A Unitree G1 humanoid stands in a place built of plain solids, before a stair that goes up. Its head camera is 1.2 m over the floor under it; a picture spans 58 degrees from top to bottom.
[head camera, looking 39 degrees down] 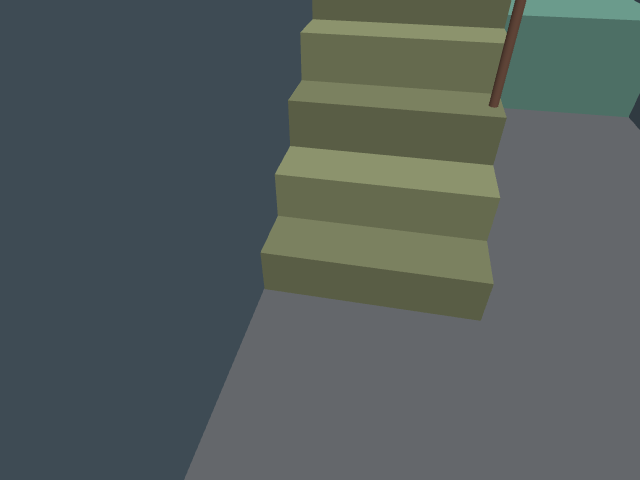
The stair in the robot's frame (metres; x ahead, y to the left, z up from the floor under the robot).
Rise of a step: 0.19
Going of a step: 0.23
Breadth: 0.81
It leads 11 degrees to the right of straight ahead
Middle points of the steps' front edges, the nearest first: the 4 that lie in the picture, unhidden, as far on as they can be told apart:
1.10 -0.18 0.18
1.33 -0.23 0.38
1.55 -0.27 0.57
1.78 -0.32 0.76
